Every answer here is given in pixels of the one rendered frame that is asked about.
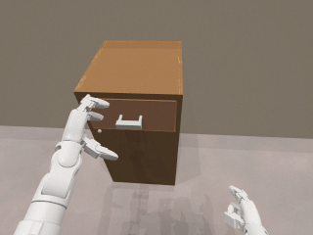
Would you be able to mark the left robot hand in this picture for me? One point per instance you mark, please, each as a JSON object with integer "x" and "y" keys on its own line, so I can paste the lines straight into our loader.
{"x": 74, "y": 130}

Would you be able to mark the robot left forearm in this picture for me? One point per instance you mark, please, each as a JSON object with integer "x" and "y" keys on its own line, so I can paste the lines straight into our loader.
{"x": 50, "y": 201}

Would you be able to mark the cabinet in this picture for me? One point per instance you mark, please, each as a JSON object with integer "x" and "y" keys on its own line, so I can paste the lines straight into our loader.
{"x": 137, "y": 70}

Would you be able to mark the handle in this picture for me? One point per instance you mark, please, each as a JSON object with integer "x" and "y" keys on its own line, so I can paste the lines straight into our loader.
{"x": 129, "y": 124}

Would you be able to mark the robot right forearm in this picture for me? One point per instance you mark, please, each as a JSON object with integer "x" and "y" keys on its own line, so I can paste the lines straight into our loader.
{"x": 254, "y": 229}

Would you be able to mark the drawer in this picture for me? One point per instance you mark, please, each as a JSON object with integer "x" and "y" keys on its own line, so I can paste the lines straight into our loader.
{"x": 156, "y": 114}

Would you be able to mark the right robot hand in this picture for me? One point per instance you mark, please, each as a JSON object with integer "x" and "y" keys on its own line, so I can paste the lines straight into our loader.
{"x": 238, "y": 216}

